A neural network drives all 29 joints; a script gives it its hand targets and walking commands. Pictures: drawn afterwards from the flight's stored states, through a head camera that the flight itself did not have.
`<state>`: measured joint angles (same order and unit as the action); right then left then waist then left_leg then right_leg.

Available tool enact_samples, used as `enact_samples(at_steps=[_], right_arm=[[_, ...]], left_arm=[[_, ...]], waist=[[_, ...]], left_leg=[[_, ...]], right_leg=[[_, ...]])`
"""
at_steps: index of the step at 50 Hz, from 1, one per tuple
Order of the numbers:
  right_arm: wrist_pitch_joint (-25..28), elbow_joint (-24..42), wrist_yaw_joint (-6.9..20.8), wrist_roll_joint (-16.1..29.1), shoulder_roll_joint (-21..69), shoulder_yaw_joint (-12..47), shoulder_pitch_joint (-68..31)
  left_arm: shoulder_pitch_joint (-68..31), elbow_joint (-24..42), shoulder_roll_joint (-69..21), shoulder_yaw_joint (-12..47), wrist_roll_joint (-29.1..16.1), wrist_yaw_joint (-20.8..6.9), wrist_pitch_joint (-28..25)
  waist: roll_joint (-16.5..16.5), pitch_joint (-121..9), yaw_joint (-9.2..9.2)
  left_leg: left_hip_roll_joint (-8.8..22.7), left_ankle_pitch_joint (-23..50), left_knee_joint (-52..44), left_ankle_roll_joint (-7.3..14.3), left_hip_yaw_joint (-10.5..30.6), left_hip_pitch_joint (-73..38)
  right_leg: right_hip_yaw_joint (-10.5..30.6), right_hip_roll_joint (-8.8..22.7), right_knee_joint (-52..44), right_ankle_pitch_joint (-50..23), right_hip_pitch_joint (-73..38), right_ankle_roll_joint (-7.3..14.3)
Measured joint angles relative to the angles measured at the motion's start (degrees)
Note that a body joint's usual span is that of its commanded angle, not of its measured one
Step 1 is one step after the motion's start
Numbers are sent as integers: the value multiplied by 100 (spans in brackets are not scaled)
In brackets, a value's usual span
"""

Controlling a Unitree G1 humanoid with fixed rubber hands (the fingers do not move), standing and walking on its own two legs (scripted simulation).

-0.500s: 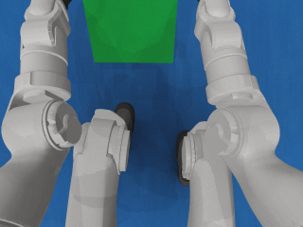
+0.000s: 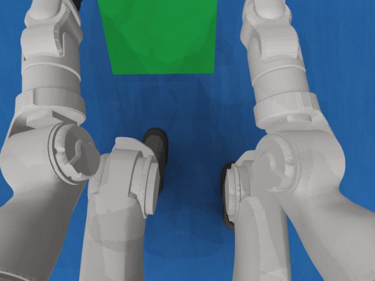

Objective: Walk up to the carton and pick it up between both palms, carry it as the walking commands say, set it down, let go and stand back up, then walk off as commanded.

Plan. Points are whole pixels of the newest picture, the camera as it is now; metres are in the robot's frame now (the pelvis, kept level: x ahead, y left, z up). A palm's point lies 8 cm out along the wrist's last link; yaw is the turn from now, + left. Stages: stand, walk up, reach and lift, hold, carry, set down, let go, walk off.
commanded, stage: set down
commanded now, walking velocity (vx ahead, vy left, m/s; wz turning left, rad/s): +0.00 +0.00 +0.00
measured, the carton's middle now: (164, 2) +0.55 +0.13 -0.26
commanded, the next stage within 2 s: none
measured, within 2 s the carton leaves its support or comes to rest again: rests again in 0.96 s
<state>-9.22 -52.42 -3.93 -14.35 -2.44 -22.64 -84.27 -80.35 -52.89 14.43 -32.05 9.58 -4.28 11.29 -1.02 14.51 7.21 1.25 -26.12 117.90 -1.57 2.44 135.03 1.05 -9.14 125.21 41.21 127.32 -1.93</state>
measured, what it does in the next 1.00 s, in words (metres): stands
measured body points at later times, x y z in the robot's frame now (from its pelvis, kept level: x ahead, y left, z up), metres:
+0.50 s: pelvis +0.00 +0.00 +0.00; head +0.38 +0.02 +0.24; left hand +0.53 +0.27 -0.17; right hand +0.58 -0.02 -0.18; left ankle +0.13 +0.13 -0.35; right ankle +0.07 -0.11 -0.35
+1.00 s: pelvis -0.01 +0.00 +0.00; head +0.38 +0.02 +0.22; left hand +0.50 +0.27 -0.21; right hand +0.54 -0.05 -0.22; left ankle +0.13 +0.13 -0.35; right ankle +0.07 -0.11 -0.35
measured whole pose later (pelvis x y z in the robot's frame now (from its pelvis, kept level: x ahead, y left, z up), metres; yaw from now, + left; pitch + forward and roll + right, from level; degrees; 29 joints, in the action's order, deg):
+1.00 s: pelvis -0.01 +0.00 +0.00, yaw +0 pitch +40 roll +0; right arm -4.5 -59.0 -7.0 -1.9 -12.4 -6.1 -82.3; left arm -82.5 -68.4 18.6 -24.3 -0.7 1.1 0.5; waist 0.1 21.6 6.8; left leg 1.5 -25.5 118.0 -1.0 1.4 132.6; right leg 2.2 -9.4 125.7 40.6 125.2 -3.1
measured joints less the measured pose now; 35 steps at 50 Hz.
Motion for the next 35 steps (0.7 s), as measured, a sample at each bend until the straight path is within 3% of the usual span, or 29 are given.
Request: enact_samples(at_steps=[35], right_arm=[[231,-219,70,-50,-87,133,-106]], left_arm=[[-53,-300,72,-146,-80,-27,-385]], waist=[[54,35,-9]], left_leg=[[27,-75,97,5,-31,45]], right_leg=[[40,-37,93,63,50,-37]])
